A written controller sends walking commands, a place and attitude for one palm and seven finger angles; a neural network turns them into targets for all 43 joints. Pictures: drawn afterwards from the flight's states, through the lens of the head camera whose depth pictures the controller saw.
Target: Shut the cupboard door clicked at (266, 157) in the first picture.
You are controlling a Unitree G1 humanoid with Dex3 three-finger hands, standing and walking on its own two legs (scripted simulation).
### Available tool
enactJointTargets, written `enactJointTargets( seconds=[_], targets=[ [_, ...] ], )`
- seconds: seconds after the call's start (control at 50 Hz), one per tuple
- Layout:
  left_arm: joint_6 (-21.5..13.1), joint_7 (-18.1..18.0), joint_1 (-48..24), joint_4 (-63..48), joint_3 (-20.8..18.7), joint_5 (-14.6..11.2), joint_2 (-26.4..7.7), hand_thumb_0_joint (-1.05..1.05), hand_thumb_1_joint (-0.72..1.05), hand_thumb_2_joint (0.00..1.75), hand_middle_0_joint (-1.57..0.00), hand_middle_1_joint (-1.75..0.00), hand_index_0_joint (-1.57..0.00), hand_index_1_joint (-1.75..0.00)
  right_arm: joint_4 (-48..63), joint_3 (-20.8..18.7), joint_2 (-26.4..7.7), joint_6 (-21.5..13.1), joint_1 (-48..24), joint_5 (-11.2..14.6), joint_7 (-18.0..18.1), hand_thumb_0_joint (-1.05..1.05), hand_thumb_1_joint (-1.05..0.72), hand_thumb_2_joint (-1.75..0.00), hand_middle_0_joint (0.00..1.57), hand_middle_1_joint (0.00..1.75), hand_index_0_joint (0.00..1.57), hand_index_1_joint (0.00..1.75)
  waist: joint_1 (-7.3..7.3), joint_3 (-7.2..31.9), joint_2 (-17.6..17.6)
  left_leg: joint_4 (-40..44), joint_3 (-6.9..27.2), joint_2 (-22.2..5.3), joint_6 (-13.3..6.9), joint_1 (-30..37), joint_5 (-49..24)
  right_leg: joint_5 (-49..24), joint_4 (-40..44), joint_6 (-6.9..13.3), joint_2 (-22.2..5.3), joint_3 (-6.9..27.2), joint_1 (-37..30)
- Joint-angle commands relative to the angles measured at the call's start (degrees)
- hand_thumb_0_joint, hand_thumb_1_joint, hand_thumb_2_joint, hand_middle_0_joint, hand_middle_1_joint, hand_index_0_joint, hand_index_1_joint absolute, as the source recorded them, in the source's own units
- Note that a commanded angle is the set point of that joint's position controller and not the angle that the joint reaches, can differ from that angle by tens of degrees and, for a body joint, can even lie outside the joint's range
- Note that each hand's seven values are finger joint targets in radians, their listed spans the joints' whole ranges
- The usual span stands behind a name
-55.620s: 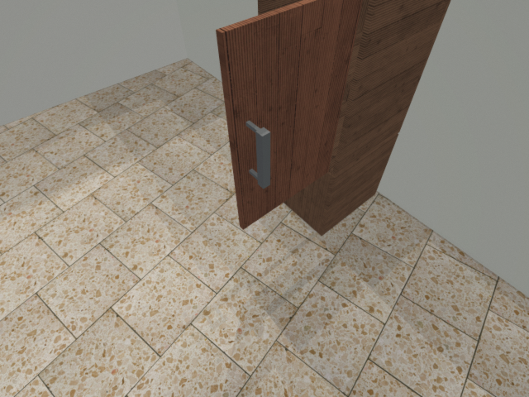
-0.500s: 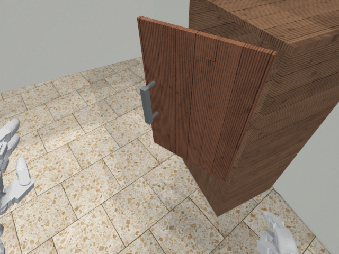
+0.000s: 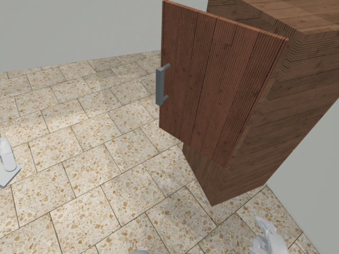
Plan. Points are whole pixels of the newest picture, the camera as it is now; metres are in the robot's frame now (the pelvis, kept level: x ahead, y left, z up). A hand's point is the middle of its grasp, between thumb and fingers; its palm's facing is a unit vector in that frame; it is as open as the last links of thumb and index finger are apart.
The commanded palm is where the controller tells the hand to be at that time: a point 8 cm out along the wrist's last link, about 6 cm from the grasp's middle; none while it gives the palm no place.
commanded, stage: step back with the hand held close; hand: left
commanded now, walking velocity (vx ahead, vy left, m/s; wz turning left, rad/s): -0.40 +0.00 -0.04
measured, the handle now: (163, 85) +0.72 +0.08 -0.02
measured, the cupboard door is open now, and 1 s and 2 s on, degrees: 30 30 30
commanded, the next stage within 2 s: stop stepping back and stand still in 0.46 s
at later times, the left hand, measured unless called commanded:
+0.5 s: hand out of the picture +0.06 +0.28 +0.19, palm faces +0.54 -0.72 -0.44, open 7.4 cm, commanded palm +0.00 +0.30 +0.20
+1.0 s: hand out of the picture -0.08 +0.29 +0.19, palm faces +0.38 -0.80 -0.46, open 7.4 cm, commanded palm -0.12 +0.33 +0.20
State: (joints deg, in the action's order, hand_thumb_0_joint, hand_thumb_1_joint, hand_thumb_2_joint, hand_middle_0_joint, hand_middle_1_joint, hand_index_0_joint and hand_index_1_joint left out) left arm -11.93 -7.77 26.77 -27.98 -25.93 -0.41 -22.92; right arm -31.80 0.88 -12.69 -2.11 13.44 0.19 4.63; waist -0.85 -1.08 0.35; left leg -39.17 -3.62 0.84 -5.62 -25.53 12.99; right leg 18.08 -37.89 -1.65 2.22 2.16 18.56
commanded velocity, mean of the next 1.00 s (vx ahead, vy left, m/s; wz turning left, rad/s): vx -0.07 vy -0.02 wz -0.05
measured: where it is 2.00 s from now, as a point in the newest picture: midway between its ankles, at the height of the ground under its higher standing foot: outside the picture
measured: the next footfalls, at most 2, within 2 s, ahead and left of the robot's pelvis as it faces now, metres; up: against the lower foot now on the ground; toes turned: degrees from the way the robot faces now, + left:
right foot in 0.48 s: -0.16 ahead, -0.13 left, +0.00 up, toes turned +6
left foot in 0.68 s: -0.08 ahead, +0.10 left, +0.00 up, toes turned +4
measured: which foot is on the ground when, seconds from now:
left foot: down 0.00-0.50, up 0.52-0.66, down 0.68-0.96, up 0.98-1.00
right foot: down 0.00-0.28, up 0.30-0.46, down 0.48-0.76, up 0.78-0.98, down 1.00-1.00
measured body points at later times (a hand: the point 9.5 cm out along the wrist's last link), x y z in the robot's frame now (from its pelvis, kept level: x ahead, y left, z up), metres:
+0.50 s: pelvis -0.12 -0.01 -0.01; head -0.11 +0.02 +0.44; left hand +0.02 +0.32 +0.21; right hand +0.08 -0.23 -0.07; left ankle +0.08 +0.07 -0.71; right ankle -0.20 -0.13 -0.72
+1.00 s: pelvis -0.28 +0.03 +0.02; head -0.29 +0.06 +0.47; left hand -0.10 +0.33 +0.22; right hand -0.14 -0.21 -0.05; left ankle -0.15 +0.11 -0.69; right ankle -0.32 -0.04 -0.72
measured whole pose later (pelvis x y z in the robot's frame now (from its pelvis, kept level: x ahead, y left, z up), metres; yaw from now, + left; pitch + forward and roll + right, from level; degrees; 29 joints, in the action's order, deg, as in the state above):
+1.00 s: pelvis -0.28 +0.03 +0.02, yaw -3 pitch +1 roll +0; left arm -7.7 -9.2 34.7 -33.9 -24.6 -2.1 -27.6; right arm -32.9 1.4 -10.1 -3.8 17.1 -0.2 4.0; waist 0.3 4.0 -3.9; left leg -36.8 -7.5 -0.9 0.4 -29.3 22.7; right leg 27.1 -25.1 6.9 3.9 -2.7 8.1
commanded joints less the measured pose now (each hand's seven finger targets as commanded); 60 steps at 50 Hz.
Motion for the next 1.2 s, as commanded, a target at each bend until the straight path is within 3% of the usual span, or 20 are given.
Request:
enactJointTargets(
  seconds=[0.0, 0.12, 0.22, 0.28, 0.4, 0.46, 0.48, 0.5, 0.52, 0.56, 0.64, 0.7, 0.8, 0.9, 0.92, 0.96, 1.0, 1.02, 1.08, 1.18],
  targets=[
    [-5.4, -1.4, -2.8, -12.6, -6.7, -0.8, -11.0, 0.0, 0.9, 0.9, -0.2, -0.3, -0.2, -0.3, 8.6, -4.0, -8.6, -4.5, -6.1, 0.3, 0.0, 0.0, -0.9, -0.9, 0.2, 0.3, 0.2, 0.3, 1.11, 4.8, 5.3, 19.0, 11.3, -9.5, 0.4, -15.1, 26.2, -8.0, 0.9, 2.7, -1.5, 4.3, -14.8],
    [-6.3, -2.3, -1.0, -13.9, -7.0, -1.7, -12.9, 0.0, 0.9, 0.9, -0.2, -0.3, -0.2, -0.3, 7.0, -3.8, -7.1, -4.8, -5.8, -0.2, -0.7, 0.0, -0.9, -0.9, 0.2, 0.3, 0.2, 0.3, 1.75, 6.8, -2.7, 6.9, 7.0, -4.5, 3.9, 0.0, 14.5, 0.1, 13.6, 6.0, -9.3, 14.1, 3.3],
    [-6.7, -2.7, 0.0, -12.2, -8.6, -1.6, -13.5, 0.0, 0.9, 0.9, -0.2, -0.3, -0.2, -0.3, 7.0, -4.0, -7.9, -5.1, -6.5, 0.3, 0.2, 0.0, -0.9, -0.9, 0.2, 0.3, 0.2, 0.3, 1.7, 7.6, 3.2, 16.8, 10.7, -8.4, 1.6, -6.2, 21.2, 0.0, 6.3, 2.5, -2.4, 5.7, -3.0],
    [-6.7, -2.2, 0.5, -10.7, -9.9, -1.0, -12.4, 0.0, 0.9, 0.9, -0.2, -0.3, -0.2, -0.3, 7.3, -4.4, -8.8, -5.6, -8.2, -0.1, 0.5, 0.0, -0.9, -0.9, 0.2, 0.3, 0.2, 0.3, 0.16, 7.3, 14.1, 30.5, 18.9, -17.6, -1.8, -24.3, 35.2, -1.5, -11.6, 0.8, 3.8, -1.4, -19.9],
    [-5.8, -1.4, 4.2, -13.1, -9.0, -3.6, -12.6, 0.0, 0.9, 0.9, -0.2, -0.3, -0.2, -0.3, 6.6, -5.0, -7.1, -6.9, -8.7, 0.1, -0.8, 0.0, -0.9, -0.9, 0.2, 0.3, 0.2, 0.3, -0.52, 10.5, 11.3, 28.3, 10.1, -17.4, 3.6, -6.4, 23.2, 12.9, -4.1, 3.4, 3.1, -4.4, -9.7],
    [-6.4, -2.0, 2.1, -14.6, -8.4, -4.3, -13.3, 0.0, 0.9, 0.9, -0.2, -0.3, -0.2, -0.3, 4.4, -4.8, -5.5, -6.3, -7.2, -0.2, -1.4, 0.0, -0.9, -0.9, 0.2, 0.3, 0.2, 0.3, 0.91, 9.9, 4.0, 11.4, 3.3, -11.6, 8.8, 7.5, 13.9, 14.5, 18.7, 7.8, -6.9, 11.3, 4.1],
    [-7.2, -2.6, -1.3, -15.5, -7.3, -3.5, -14.0, 0.0, 0.9, 0.9, -0.2, -0.3, -0.2, -0.3, 3.5, -4.4, -4.5, -6.1, -6.9, -0.1, -1.3, 0.0, -0.9, -0.9, 0.2, 0.3, 0.2, 0.3, 0.99, 8.8, -7.3, -4.1, -0.4, -6.7, 9.8, 13.0, 6.9, 9.5, 26.6, 10.5, -17.1, 25.7, 14.5],
    [-8.3, -3.7, -6.5, -15.6, -6.6, -1.9, -15.6, 0.0, 0.9, 0.9, -0.2, -0.3, -0.2, -0.3, 2.3, -4.0, -4.4, -6.2, -7.3, -0.4, -1.2, 0.0, -0.9, -0.9, 0.2, 0.3, 0.2, 0.3, 0.89, 7.2, -11.8, -12.3, 0.1, -4.1, 9.3, 10.8, 9.6, -13.3, 27.3, 11.6, -23.2, 27.5, 13.8],
    [-7.8, -3.6, -8.5, -15.0, -3.1, -0.8, -13.6, 0.0, 0.9, 0.9, -0.2, -0.3, -0.2, -0.3, 2.7, -4.2, -4.4, -6.4, -9.4, 0.6, -1.0, 0.0, -0.9, -0.9, 0.2, 0.3, 0.2, 0.3, 0.4, 8.2, -16.2, -13.9, 1.8, -1.9, 8.2, 4.5, 11.9, -38.0, 19.4, 8.6, -19.4, 20.6, 3.6],
    [-5.0, -3.2, -12.0, -14.6, -4.4, -1.0, -15.5, 0.0, 0.9, 0.9, -0.2, -0.3, -0.2, -0.3, 3.8, -3.8, -5.3, -6.0, -9.4, 0.4, 0.5, 0.0, -0.9, -0.9, 0.2, 0.3, 0.2, 0.3, 1.32, 10.2, -13.1, -8.2, 1.5, -2.4, 7.3, 3.4, 7.1, -51.9, 11.0, 7.1, -17.1, 15.5, -2.2],
    [-1.9, -3.3, -14.3, -7.7, -0.3, -1.2, -10.9, 0.0, 0.9, 0.9, -0.2, -0.3, -0.2, -0.3, 2.7, -3.2, -7.4, -5.5, -6.3, 0.9, 1.4, 0.0, -0.9, -0.9, 0.2, 0.3, 0.2, 0.3, 1.7, 7.2, 11.2, 13.0, 6.1, -9.0, 4.1, 16.1, -19.5, -23.3, 4.7, 1.5, -5.2, 4.7, 1.9],
    [-1.3, -2.9, -5.8, -3.9, -1.8, -1.3, -10.0, 0.0, 0.9, 0.9, -0.2, -0.3, -0.2, -0.3, 5.2, -3.1, -7.2, -6.3, -5.4, 1.7, 0.8, 0.0, -0.9, -0.9, 0.2, 0.3, 0.2, 0.3, 0.76, 7.7, 1.5, 17.0, 9.0, -11.6, 2.8, 14.0, -7.8, -9.4, 10.0, 1.3, -1.1, 3.5, -1.5],
    [-1.3, -2.2, 3.5, -15.1, -5.7, -2.5, -11.4, 0.0, 0.9, 0.9, -0.2, -0.3, -0.2, -0.3, 7.2, -2.4, -5.9, -5.4, -7.0, 0.1, -0.2, 0.0, -0.9, -0.9, 0.2, 0.3, 0.2, 0.3, 0.95, 7.3, 15.6, 39.0, 15.7, -15.5, 7.2, -0.2, 35.0, 7.0, -4.3, 1.2, 3.6, -5.7, -8.8],
    [0.9, -3.1, 4.8, -15.5, -4.5, -2.0, -12.1, 0.0, 0.9, 0.9, -0.2, -0.3, -0.2, -0.3, 7.3, -2.8, -5.4, -4.5, -6.0, -0.3, 0.2, 0.0, -0.9, -0.9, 0.2, 0.3, 0.2, 0.3, 0.72, 7.3, 11.1, 24.1, 2.7, -9.4, 7.8, -1.8, 27.8, 11.2, 10.9, 5.2, 4.4, -11.3, -17.4],
    [1.4, -3.2, 4.4, -15.1, -4.8, -1.8, -12.8, 0.0, 0.9, 0.9, -0.2, -0.3, -0.2, -0.3, 6.6, -2.9, -5.1, -4.1, -5.6, -0.5, 0.3, 0.0, -0.9, -0.9, 0.2, 0.3, 0.2, 0.3, 0.5, 7.2, 5.5, 12.5, -0.5, -6.5, 7.4, -5.2, 24.0, 12.5, 15.9, 7.9, -0.1, -5.4, -18.9],
    [1.5, -3.5, -1.4, -15.8, -6.4, -1.3, -15.0, 0.0, 0.9, 0.9, -0.2, -0.3, -0.2, -0.3, 4.6, -3.8, -6.0, -3.4, -5.7, 0.1, -0.1, 0.0, -0.9, -0.9, 0.2, 0.3, 0.2, 0.3, 0.43, 1.7, -11.4, -22.4, 0.5, -1.5, 6.5, -14.9, 13.5, 24.1, 32.5, 19.0, -23.9, 30.0, -4.9],
    [-1.3, -3.0, -5.6, -11.6, -9.7, -2.1, -17.1, 0.0, 0.9, 0.9, -0.2, -0.3, -0.2, -0.3, 1.9, -3.6, -6.5, -3.9, -4.6, -1.7, -0.6, 0.0, -0.9, -0.9, 0.2, 0.3, 0.2, 0.3, 2.84, 0.9, -5.2, -31.8, 4.8, -6.2, 7.3, -10.7, 8.2, 9.7, 27.7, 17.9, -22.9, 20.1, 3.1],
    [-1.1, -3.1, -5.3, -7.3, -5.3, -1.3, -12.5, 0.0, 0.9, 0.9, -0.2, -0.3, -0.2, -0.3, 2.6, -3.4, -4.6, -3.5, -3.9, -1.2, -0.6, 0.0, -0.9, -0.9, 0.2, 0.3, 0.2, 0.3, 2.83, 4.8, -6.6, -26.2, 3.6, -5.9, 7.0, -12.5, 7.0, 21.5, 26.6, 14.8, -18.9, 16.0, -2.9],
    [-0.5, -2.7, -7.1, -6.0, -1.9, -1.0, -10.8, 0.0, 0.9, 0.9, -0.2, -0.3, -0.2, -0.3, 2.8, -3.6, -5.8, -3.7, -6.3, -0.4, 0.6, 0.0, -0.9, -0.9, 0.2, 0.3, 0.2, 0.3, 2.02, -3.3, -3.7, -16.3, 1.8, -7.1, 5.8, -4.4, 8.0, 28.7, 28.3, 13.8, -17.7, 14.7, 9.6],
    [-1.4, -4.0, -8.8, -8.5, -0.8, -0.4, -11.1, 0.0, 0.9, 0.9, -0.2, -0.3, -0.2, -0.3, 2.1, -2.7, -5.4, -6.2, -4.1, -1.3, 2.1, 0.0, -0.9, -0.9, 0.2, 0.3, 0.2, 0.3, 2.07, 0.8, -4.3, 8.2, -6.3, -2.5, 4.8, 12.0, 9.4, 22.3, 18.4, 10.5, -10.8, 4.1, 4.3]
  ],
)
